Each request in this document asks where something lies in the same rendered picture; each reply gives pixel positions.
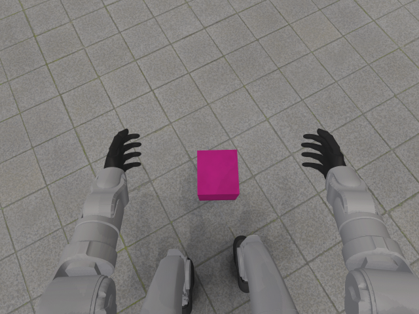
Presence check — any robot left hand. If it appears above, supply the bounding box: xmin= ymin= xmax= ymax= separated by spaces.
xmin=104 ymin=129 xmax=141 ymax=172

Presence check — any carton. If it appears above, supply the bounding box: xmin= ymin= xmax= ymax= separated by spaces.
xmin=197 ymin=150 xmax=240 ymax=201

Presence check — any left robot shin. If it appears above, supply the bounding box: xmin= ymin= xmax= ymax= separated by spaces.
xmin=159 ymin=249 xmax=189 ymax=305

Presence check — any right robot shin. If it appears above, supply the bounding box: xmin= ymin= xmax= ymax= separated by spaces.
xmin=241 ymin=235 xmax=270 ymax=281

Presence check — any robot right hand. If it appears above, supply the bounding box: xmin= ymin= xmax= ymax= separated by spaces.
xmin=301 ymin=128 xmax=346 ymax=180

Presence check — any left robot forearm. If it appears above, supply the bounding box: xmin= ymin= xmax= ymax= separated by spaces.
xmin=35 ymin=167 xmax=129 ymax=314

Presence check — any left robot upper arm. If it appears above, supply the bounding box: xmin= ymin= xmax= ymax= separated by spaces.
xmin=38 ymin=275 xmax=117 ymax=314

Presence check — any robot shin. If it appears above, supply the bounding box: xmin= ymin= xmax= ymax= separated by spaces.
xmin=241 ymin=235 xmax=270 ymax=281
xmin=159 ymin=249 xmax=189 ymax=305

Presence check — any right robot upper arm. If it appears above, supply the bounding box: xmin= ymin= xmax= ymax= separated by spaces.
xmin=344 ymin=268 xmax=419 ymax=314

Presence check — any right robot forearm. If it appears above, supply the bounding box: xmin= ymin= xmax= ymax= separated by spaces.
xmin=325 ymin=166 xmax=419 ymax=280

